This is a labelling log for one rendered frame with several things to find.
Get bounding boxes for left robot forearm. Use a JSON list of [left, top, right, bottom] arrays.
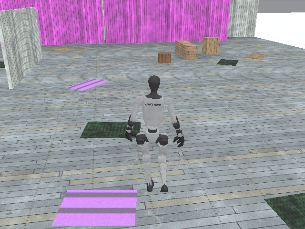
[[126, 115, 135, 133]]

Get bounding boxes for left robot thigh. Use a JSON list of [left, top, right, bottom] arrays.
[[136, 132, 151, 163]]

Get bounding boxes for right robot upper arm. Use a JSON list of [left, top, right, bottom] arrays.
[[163, 97, 177, 124]]

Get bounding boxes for right robot forearm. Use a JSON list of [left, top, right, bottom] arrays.
[[173, 116, 183, 137]]

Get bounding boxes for left robot hand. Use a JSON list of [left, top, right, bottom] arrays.
[[125, 131, 136, 141]]

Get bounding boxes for left robot foot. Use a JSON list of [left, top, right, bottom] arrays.
[[147, 180, 154, 192]]

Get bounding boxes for right robot hand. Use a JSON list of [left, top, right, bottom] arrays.
[[173, 136, 184, 147]]

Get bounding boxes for left robot upper arm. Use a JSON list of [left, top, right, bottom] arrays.
[[130, 96, 144, 122]]

